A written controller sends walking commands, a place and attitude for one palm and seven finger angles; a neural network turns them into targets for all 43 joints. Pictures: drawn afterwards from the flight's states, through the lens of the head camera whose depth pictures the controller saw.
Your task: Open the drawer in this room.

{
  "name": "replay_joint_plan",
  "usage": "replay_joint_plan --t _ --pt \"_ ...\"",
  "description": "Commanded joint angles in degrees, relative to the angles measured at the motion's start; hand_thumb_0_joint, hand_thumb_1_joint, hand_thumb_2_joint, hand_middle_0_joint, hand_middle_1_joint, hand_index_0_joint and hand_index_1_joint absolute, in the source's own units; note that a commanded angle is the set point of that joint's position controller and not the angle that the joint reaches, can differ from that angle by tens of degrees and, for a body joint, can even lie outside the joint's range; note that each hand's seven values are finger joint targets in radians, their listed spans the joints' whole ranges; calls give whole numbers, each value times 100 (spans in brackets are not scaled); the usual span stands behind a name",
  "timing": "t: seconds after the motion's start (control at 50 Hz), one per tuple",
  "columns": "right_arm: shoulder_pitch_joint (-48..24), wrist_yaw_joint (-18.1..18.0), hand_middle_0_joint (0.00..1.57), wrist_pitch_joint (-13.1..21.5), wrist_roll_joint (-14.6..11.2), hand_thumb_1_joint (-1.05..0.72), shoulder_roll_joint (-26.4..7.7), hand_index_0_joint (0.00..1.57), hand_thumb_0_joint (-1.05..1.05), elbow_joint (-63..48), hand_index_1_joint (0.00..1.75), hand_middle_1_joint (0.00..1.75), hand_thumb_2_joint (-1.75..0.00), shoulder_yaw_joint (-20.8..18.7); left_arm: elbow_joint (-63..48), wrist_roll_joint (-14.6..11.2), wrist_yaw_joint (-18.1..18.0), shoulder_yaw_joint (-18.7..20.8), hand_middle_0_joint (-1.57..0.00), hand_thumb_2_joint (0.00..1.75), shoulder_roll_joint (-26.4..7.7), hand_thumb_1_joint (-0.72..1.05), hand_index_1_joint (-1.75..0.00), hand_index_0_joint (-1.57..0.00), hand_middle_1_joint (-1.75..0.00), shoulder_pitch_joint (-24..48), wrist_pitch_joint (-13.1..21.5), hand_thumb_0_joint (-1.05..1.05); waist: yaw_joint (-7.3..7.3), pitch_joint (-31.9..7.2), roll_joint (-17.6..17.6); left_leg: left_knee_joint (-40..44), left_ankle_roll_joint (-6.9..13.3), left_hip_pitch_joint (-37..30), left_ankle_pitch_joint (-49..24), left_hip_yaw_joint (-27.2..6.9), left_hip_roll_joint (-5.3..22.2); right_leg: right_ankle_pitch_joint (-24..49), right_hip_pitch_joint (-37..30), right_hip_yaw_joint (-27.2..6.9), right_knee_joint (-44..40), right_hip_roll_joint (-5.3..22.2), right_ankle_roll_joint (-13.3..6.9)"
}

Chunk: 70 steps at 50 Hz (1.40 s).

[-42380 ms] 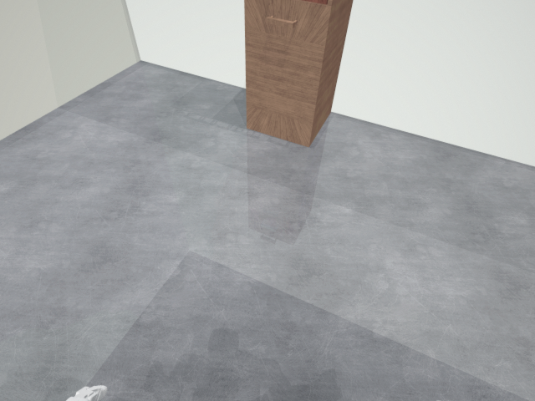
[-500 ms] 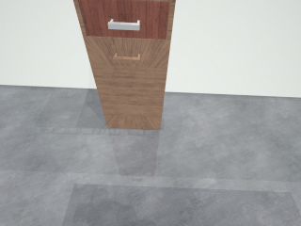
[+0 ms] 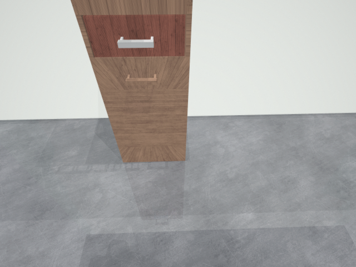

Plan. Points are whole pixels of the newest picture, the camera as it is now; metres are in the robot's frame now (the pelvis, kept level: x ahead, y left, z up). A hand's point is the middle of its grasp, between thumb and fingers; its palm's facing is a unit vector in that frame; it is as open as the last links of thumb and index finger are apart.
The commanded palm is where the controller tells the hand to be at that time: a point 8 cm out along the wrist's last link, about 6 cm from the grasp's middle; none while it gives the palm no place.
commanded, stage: let the arm hang, fingers relaxed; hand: left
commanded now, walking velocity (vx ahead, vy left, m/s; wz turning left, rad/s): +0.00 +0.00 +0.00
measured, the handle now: (136, 41) +0.89 +0.20 +0.10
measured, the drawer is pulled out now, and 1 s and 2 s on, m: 0.00 0.00 0.00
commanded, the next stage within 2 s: look to check the result in 0.08 s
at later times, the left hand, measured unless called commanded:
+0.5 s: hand out of the picture +0.04 +0.20 -0.17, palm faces +0.00 -0.96 -0.27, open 7.4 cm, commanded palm none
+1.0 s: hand out of the picture +0.06 +0.18 -0.18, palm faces +0.02 -0.97 -0.22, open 7.4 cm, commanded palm none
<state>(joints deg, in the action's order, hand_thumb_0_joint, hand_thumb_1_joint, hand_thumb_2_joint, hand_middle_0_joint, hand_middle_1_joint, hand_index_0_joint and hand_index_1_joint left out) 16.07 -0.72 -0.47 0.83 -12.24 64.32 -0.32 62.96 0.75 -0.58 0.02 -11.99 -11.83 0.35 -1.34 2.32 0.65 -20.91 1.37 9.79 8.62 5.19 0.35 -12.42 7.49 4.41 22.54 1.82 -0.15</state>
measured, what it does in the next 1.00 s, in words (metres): shifts its weight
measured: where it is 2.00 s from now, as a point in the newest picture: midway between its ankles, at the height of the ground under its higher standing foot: (184, 252)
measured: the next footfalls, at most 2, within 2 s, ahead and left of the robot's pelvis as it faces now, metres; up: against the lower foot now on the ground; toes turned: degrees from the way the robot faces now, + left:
right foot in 1.48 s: +0.40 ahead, -0.18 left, +0.00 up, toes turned +1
left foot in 1.80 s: +0.41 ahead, +0.11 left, +0.00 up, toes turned +8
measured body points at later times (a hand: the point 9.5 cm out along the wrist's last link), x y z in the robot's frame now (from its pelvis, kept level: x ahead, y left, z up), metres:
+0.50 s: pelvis +0.02 -0.01 +0.00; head +0.03 -0.02 +0.45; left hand +0.04 +0.25 -0.15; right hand +0.05 -0.27 -0.15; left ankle +0.03 +0.10 -0.74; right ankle +0.00 -0.12 -0.74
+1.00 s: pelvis +0.05 -0.02 -0.01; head +0.05 -0.01 +0.44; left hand +0.06 +0.23 -0.16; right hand +0.06 -0.26 -0.16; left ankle +0.03 +0.10 -0.74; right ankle +0.00 -0.11 -0.75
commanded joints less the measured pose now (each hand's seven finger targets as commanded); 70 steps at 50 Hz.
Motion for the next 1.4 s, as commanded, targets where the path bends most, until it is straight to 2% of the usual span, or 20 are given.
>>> replay_joint_plan --t 0.0,0.4,0.76,0.8,0.86,0.94,0.96,1.0,1.04,1.06,1.08,1.1,1.12,1.14,1.16,1.2,1.22,1.28,1.34,1.38 --pt "110 -31 20 78 22 -90 -793 20 0 -251 30 30 -90 -171 -144 -18 -86 180 -20 90 -933 90 -30 -20 -30 -307 79 0 105 259 100 623 52 227 497 -859 644 -246 287 -598 -566 514 -202" --pt "-180 -44 20 80 -10 -90 -1005 20 0 -264 30 30 -90 -164 -73 -28 -101 150 -20 90 -1085 90 -30 -20 -30 -204 152 0 41 -63 -111 373 47 -319 -520 -754 710 661 139 -631 -668 584 -192" --pt "-465 -41 20 91 2 -90 -1118 20 0 -285 30 30 -90 -142 -118 -35 -103 170 -20 90 -1230 90 -30 -20 -30 -28 179 0 63 -131 5 405 3 -436 -833 -715 721 1224 -146 -620 -740 644 -189" --pt "-226 -22 20 28 22 -90 -610 20 0 -174 30 30 -90 -37 13 -44 -122 74 -20 90 -765 90 -30 -20 -30 -277 128 0 55 -130 -98 306 -56 -396 -385 -624 657 692 -128 -572 -764 628 -123" --pt "-85 24 20 -34 79 -90 -575 20 0 -146 30 30 -90 -62 47 -7 -61 130 -20 90 -867 90 -30 -20 -30 -411 42 0 85 345 -262 69 -51 142 1070 -467 449 -1339 105 -736 -871 653 -255" --pt "-125 63 20 -16 96 -90 -418 20 0 -271 30 30 -90 -92 34 14 -27 275 -20 90 -1043 90 -30 -20 -30 -729 5 0 218 765 -813 -1024 -82 1147 1472 -69 221 -2609 4 -1385 -1231 1127 -667" --pt "-133 65 20 0 95 -90 -404 20 0 -319 30 30 -90 -111 4 20 -26 300 -20 90 -1021 90 -30 -20 -30 -759 19 0 224 911 -907 -1357 -78 1340 1591 -61 267 -2596 38 -1490 -1285 1253 -796" --pt "-98 68 20 37 77 -90 -359 20 0 -425 30 30 -90 -161 -45 41 -23 338 -20 90 -956 90 -30 -20 -30 -835 79 0 175 996 -651 -1724 -61 1493 1710 -84 359 -2159 56 -1571 -1204 1394 -995" --pt "324 54 20 103 61 -90 -252 20 0 -362 30 30 -90 -158 -104 21 -5 380 -20 90 -921 90 -30 -20 -30 -719 128 0 -32 849 -440 -1137 -40 969 1440 -23 438 -1415 170 -1165 -703 1327 -962" --pt "827 41 20 154 71 -90 -271 20 0 -217 30 30 -90 -170 -137 -2 10 377 -20 90 -800 90 -30 -20 -30 -611 139 0 -240 659 -86 -491 30 146 901 -138 473 -992 585 -731 -5 997 -749" --pt "1530 5 20 223 127 -90 -581 20 0 41 30 30 -90 -250 -243 -37 50 342 -20 90 -499 90 -30 -20 -30 -491 146 0 -448 602 1080 135 359 -638 507 -1243 992 -523 1339 35 1547 239 -391" --pt "2249 -60 20 268 167 -90 -959 20 0 268 30 30 -90 -377 -448 -48 72 263 -20 90 -252 90 -30 -20 -30 -202 185 0 -638 417 2126 626 908 -1585 -163 -2870 1992 -1602 2719 386 3157 -288 -170" --pt "2665 -157 20 272 153 -90 -819 20 0 410 30 30 -90 -313 -630 -4 35 270 -20 90 -381 90 -30 -20 -30 340 206 0 -779 594 1593 617 1105 -1725 -1580 -3049 2267 -1980 3330 -165 4074 -133 -224" --pt "2531 -201 20 286 128 -90 -613 20 0 368 30 30 -90 -231 -634 -12 31 322 -20 90 -392 90 -30 -20 -30 334 216 0 -575 569 1120 384 1137 -1694 -2497 -2609 2254 -1607 3483 -439 4433 144 -254" --pt "2238 -218 20 334 112 -90 -452 20 0 260 30 30 -90 -215 -590 -25 54 324 -20 90 -317 90 -30 -20 -30 290 224 0 -440 590 667 347 1119 -1418 -2714 -2266 2193 -1387 3373 -450 4503 306 -228" --pt "1898 -232 20 423 104 -90 -369 20 0 165 30 30 -90 -190 -618 -3 152 295 -20 90 -166 90 -30 -20 -30 295 170 0 -232 662 302 549 860 -1205 -2303 -1648 1831 -976 3269 -319 4144 359 -150" --pt "1827 -246 20 438 100 -90 -418 20 0 169 30 30 -90 -210 -630 7 188 286 -20 90 -46 90 -30 -20 -30 241 137 0 -151 574 482 589 759 -1139 -2119 -1315 1673 -752 3155 -272 3871 367 -118" --pt "1946 -244 20 470 81 -90 -245 20 0 223 30 30 -90 -154 -739 19 237 230 -20 90 110 90 -30 -20 -30 477 118 0 -193 495 705 583 593 -1059 -2366 -780 1346 -191 2846 54 2980 265 -136" --pt "1920 -231 20 434 92 -90 -261 20 0 216 30 30 -90 -150 -829 6 239 234 -20 90 106 90 -30 -20 -30 663 107 0 -188 463 814 479 562 -784 -2574 -504 1303 -8 2121 308 2121 81 -235" --pt "1713 -223 20 393 76 -90 -388 20 0 174 30 30 -90 -194 -774 -3 229 285 -20 90 -16 90 -30 -20 -30 365 102 0 30 356 802 175 571 -448 -2841 -460 1437 26 1234 351 1793 -81 -340"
